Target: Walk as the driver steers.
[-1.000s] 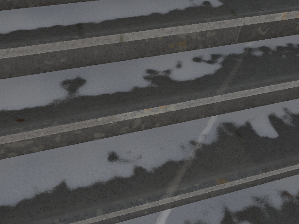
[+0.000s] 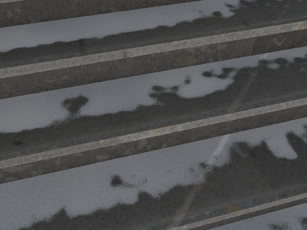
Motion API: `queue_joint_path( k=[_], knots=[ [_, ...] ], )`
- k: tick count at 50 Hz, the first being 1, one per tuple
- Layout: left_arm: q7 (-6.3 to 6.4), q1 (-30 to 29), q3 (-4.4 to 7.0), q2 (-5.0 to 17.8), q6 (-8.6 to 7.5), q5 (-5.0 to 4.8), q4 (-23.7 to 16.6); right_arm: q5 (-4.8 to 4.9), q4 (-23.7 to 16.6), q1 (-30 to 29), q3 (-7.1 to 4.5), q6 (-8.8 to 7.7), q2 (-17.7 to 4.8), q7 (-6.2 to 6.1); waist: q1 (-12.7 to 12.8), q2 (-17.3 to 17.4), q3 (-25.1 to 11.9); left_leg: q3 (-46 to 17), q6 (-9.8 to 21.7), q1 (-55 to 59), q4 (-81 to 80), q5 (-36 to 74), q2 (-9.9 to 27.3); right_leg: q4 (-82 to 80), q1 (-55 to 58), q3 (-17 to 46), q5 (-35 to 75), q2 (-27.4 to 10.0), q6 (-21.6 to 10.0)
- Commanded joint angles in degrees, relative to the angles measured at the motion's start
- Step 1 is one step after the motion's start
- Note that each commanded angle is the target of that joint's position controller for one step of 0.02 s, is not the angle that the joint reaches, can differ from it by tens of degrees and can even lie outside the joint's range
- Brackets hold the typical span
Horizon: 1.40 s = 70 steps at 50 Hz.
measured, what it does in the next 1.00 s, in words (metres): climbs: left foot 0.16 m higher, then right foot 0.16 m higher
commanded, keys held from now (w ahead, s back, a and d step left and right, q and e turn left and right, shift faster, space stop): w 1.00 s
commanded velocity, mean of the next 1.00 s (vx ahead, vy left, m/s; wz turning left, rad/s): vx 0.48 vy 0.00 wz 0.00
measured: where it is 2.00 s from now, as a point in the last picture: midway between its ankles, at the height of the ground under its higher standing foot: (178, 38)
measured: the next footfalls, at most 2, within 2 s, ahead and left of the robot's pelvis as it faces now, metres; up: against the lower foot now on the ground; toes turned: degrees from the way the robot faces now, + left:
left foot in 0.28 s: +0.28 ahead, +0.07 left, +0.16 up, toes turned +5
right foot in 0.80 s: +0.63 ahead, -0.10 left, +0.31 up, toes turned -8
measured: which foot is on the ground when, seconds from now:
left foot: up 0.00-0.26, down 0.28-0.84, up 0.86-1.00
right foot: down 0.00-0.30, up 0.32-0.78, down 0.80-1.00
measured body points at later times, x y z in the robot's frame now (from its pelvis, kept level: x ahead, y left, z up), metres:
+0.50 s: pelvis +0.24 +0.02 +0.13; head +0.23 +0.02 +0.58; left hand +0.40 +0.23 +0.03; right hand +0.17 -0.21 -0.02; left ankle +0.24 +0.07 -0.58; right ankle +0.24 -0.12 -0.35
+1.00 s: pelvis +0.55 -0.04 +0.27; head +0.55 -0.02 +0.72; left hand +0.60 +0.21 +0.13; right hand +0.69 -0.27 +0.18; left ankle +0.50 +0.09 -0.19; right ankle +0.59 -0.10 -0.42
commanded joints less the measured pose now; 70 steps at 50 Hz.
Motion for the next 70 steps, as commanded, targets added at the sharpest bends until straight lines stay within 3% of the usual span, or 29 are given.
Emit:
queue_joint_path(
  k=[1, 4, 7, 11, 13, 14, 16, 17, 19, 21, 29, 34, 37, 39, 41, 42, 43, 45, 47, 50, 55, 59, 62, 64, 65, 66, 67, 68, 70],
  knots=[
    [-1.33, 5.23, 0.09, 4.08, -2.13, 0.63, 3.36, -0.38, -9.11, -9.27, 2.26, -1.90, 4.53, 0.20, 0.14, -0.69, 7.65, -0.87, 1.70, -34.63, 27.46, 0.39, 0.47, -11.60, 10.70, 20.79, -0.20, -18.67, -6.03],
    [-1.57, 6.03, -1.09, 4.13, -2.79, 0.64, 6.41, 0.30, -16.53, -18.15, 4.65, -0.35, 7.21, -0.52, -0.18, -2.67, 12.70, -0.76, 2.59, -47.96, 32.70, -7.85, -0.23, -13.47, 6.69, 19.81, -8.64, -18.81, -5.46],
    [-0.25, 2.26, -3.33, 2.18, -2.86, -2.55, 7.75, 1.06, -22.30, -23.72, 6.55, 1.45, 5.06, -0.31, -2.65, -3.57, 17.06, 5.72, 0.99, -29.61, 5.82, -3.79, 1.54, -26.61, -14.29, 13.13, -5.47, -13.13, -3.77],
    [1.42, 3.99, -2.37, 8.87, -2.32, -4.66, 6.06, 3.50, -18.33, -13.70, 6.56, 2.44, 2.90, -1.75, -5.46, -7.97, 2.71, 14.95, 1.52, 6.95, -24.02, -6.02, -5.17, -17.84, -4.92, 2.23, 88.64, -13.95, -5.57],
    [1.21, 2.81, 0.53, 15.19, -2.26, -4.23, 4.73, 2.08, -13.56, 1.95, 4.59, 1.69, -1.04, -2.27, -13.02, -14.16, -8.32, 10.09, 3.41, 12.49, -34.27, -11.89, -7.54, 3.89, 11.56, 3.71, 109.18, -18.95, -5.19],
    [0.24, 0.95, 1.74, 15.67, -2.49, -3.96, 3.16, 0.65, -11.83, 7.28, 3.47, 0.91, -3.45, -1.92, -16.09, -12.44, -12.37, 2.38, 4.71, 22.09, -44.03, -12.23, -6.47, 18.82, 8.70, 3.47, 100.37, -17.09, -4.63],
    [-3.51, -5.31, 1.90, 6.86, -3.53, 0.07, -4.18, -0.23, -7.08, 8.59, -0.74, 1.85, -12.14, -3.09, -11.88, 14.79, -12.15, -55.15, 15.95, 29.96, -88.19, -29.01, 13.66, 67.68, -24.15, 8.52, 13.24, 4.15, -0.45],
    [-4.41, -7.20, 1.20, 2.34, -3.49, 1.44, -8.85, 0.19, -5.73, 0.75, -0.62, 1.48, -9.14, -2.59, -4.68, 7.38, -4.81, -51.34, 12.35, 24.24, -89.19, -39.58, 15.10, 80.68, -33.00, 14.13, 13.23, 0.25, -0.73],
    [-3.25, -13.25, 0.22, -0.62, -2.54, 0.96, -14.03, -1.32, -0.58, 0.00, 1.30, -0.37, 1.67, -1.37, -0.82, -6.54, 7.23, -33.34, 5.79, 10.73, -81.09, -28.05, 13.84, 86.22, -41.34, 11.71, 17.32, -3.10, -2.68],
    [-2.39, -9.61, -1.77, -5.30, -0.62, -0.69, -14.95, -2.20, 4.40, 2.06, 2.19, -2.39, 5.31, -0.23, 3.21, -6.35, 8.97, -17.90, 1.21, 9.24, -77.96, -13.82, 8.60, 87.33, -45.72, 13.93, 15.02, -2.18, -3.60],
    [-0.60, -25.72, -2.96, -4.30, 1.06, -0.63, -23.92, 0.45, 5.63, 12.09, 2.05, -6.20, -2.38, -0.05, -0.13, 0.51, 11.42, -10.23, 3.03, 21.68, -88.89, -0.43, 8.94, 92.55, -67.92, 4.29, 7.39, -5.24, -1.12],
    [-1.59, -40.89, -4.45, -4.02, 1.31, -1.16, -32.97, 0.42, 8.07, 21.97, 1.56, -3.86, -2.04, -1.85, -5.89, 4.72, 8.43, -7.23, 3.07, 39.26, -94.16, 10.92, 7.91, 80.83, -74.41, -1.11, -4.41, -9.14, -2.04],
    [-3.85, -38.38, -5.20, -5.97, 1.82, -3.51, -31.50, 2.11, 3.57, 15.98, 1.68, -3.02, -2.68, -2.59, -4.48, 0.25, 2.69, 1.39, 4.61, 31.97, -99.22, 58.02, 6.90, 45.76, -35.88, -9.33, -3.63, -4.71, -3.77],
    [-2.84, -22.19, -2.51, -2.05, 1.97, -3.85, -25.82, 1.42, 3.07, 18.79, -0.16, -4.21, -10.48, -1.91, 2.98, 8.60, -10.05, 0.54, 4.21, 41.34, -81.43, 99.87, 12.59, 40.41, -18.04, -9.55, -5.04, 2.36, -5.92],
    [-1.57, -7.38, 0.62, 5.59, 1.36, -1.28, -20.41, 3.39, 0.49, 14.87, -1.83, -6.76, -13.05, 0.47, 9.77, 15.37, -20.61, 1.37, 2.33, 34.65, -54.37, 91.85, 9.61, 27.77, 2.18, 7.13, -6.91, -2.10, -8.91],
    [-0.69, -1.82, 3.22, 13.27, 1.45, 0.94, -17.43, 4.72, -3.33, 14.31, -1.18, -7.91, -8.22, 2.43, 10.29, -4.36, -23.51, -1.25, -0.79, 12.67, -24.89, 51.88, -2.19, 7.68, 14.36, 44.35, -11.95, -19.66, -17.30],
    [-0.42, -6.15, 4.86, 15.16, 2.18, -0.20, -16.71, 1.21, -5.19, 10.26, -2.75, -8.63, -7.72, 3.36, 8.02, -9.39, -24.77, -7.91, -1.47, 7.10, 0.93, 13.66, -8.52, -10.98, 10.79, 63.29, -6.93, -22.98, -17.98],
    [-1.45, -16.38, 2.93, 6.77, 0.37, -1.70, -11.57, -1.41, -13.05, 2.01, -1.05, -6.70, 0.04, 1.87, -0.50, 1.82, -8.97, -8.21, -1.03, -5.97, 13.67, 15.69, -2.13, -7.68, -4.05, 45.79, -22.65, -21.93, -12.82],
    [-1.08, -12.46, 0.07, -3.50, -1.20, -0.26, -4.24, -1.63, -16.58, -3.05, 1.90, -5.34, 7.37, 0.61, -4.04, 3.27, 4.76, -9.19, 0.95, -15.81, 19.68, 12.13, -0.88, -4.52, -15.71, 28.65, -6.64, -17.68, -8.59],
    [-1.90, -10.01, -0.59, -2.67, -2.61, 0.13, -0.37, 0.28, -18.28, -4.18, 4.17, -2.16, 9.46, 0.02, -6.47, -0.81, 9.54, -8.74, 1.60, -25.39, 17.16, 7.08, -1.38, -7.77, -17.80, 14.13, 1.16, -14.29, -4.17],
    [-3.66, -4.57, -1.50, 2.25, -5.11, -1.62, 2.68, 0.91, -22.93, -16.98, 5.63, -0.15, 9.36, -1.94, -5.99, -3.59, 10.40, -2.53, 2.38, -37.55, 24.17, 1.58, -1.83, -13.67, -14.39, 8.94, 1.71, -12.65, -1.58],
    [0.17, 2.60, -0.72, 5.11, -3.67, -2.83, 3.27, -0.33, -26.80, -26.28, 6.67, 1.38, 7.30, -0.20, -1.47, -3.22, 4.50, 7.87, 1.16, -21.85, -5.53, 1.24, 2.57, -26.99, -5.69, 6.57, 15.02, -12.15, -5.09],
    [1.36, 1.96, 0.55, 9.93, -3.63, -3.67, -0.59, 2.17, -21.52, -18.19, 5.64, 1.48, 7.04, 0.47, -4.20, -7.20, -4.51, 13.21, 1.93, 4.79, -26.27, -7.99, -4.60, -15.83, 2.43, -0.27, 74.93, -13.94, -7.06],
    [0.35, -1.57, 2.14, 13.97, -4.35, -3.51, -3.22, 1.31, -16.98, -3.27, 3.53, 1.22, 2.02, -0.05, -11.95, -13.44, -12.04, 11.46, 3.09, 14.12, -39.85, -9.36, -8.39, 5.22, 12.55, -0.06, 98.07, -17.40, -6.38],
    [-9.42, 0.22, 1.24, 12.38, -3.05, 5.34, 3.31, -0.39, -17.76, -0.56, 2.06, 4.88, -4.50, 0.87, -15.66, -15.94, -11.59, -7.26, 6.18, 23.99, -50.87, 9.50, -6.26, 17.45, -2.84, 8.05, 98.54, -20.61, -12.04],
    [-13.06, 5.34, -0.39, 3.08, -3.01, 6.67, -0.73, -0.59, -11.93, 8.39, 1.28, 5.21, -11.31, 1.06, -10.68, 6.07, -21.13, -40.13, 18.74, 44.27, -65.39, 11.71, 8.00, 38.52, -26.55, 11.42, 41.03, -7.95, -9.36],
    [-13.63, 0.33, 1.57, 7.74, -1.07, 1.72, 1.94, -3.86, -10.49, 14.80, 0.25, 6.51, -12.13, 2.07, -16.85, 4.21, -15.97, -60.31, 15.97, 36.03, -80.52, -14.83, 11.96, 67.14, -35.91, 24.65, 24.40, -0.82, -7.82],
    [-12.21, -2.94, 1.09, 4.23, -1.41, -0.40, 0.78, -2.63, -5.79, 11.00, 0.22, 5.11, -9.25, 2.71, -11.59, 1.04, -0.28, -54.79, 9.85, 26.10, -81.45, -31.62, 12.09, 80.38, -49.30, 26.29, 26.62, -1.57, -7.66],
    [-6.82, -8.73, -0.26, 1.75, -1.46, 0.57, -3.30, -1.93, -0.60, 2.00, 2.78, 1.70, 1.93, 4.28, -3.93, -5.06, 0.49, -39.75, 9.39, 19.23, -77.92, -20.95, 9.20, 86.41, -56.41, 24.99, 28.32, -1.11, -9.23]
  ],
)
Keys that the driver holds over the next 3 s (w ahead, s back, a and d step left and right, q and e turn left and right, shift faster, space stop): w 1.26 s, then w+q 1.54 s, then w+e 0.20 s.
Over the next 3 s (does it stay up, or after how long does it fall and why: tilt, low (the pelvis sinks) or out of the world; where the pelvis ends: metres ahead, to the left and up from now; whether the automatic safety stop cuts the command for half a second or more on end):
stays up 1.61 0.22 0.82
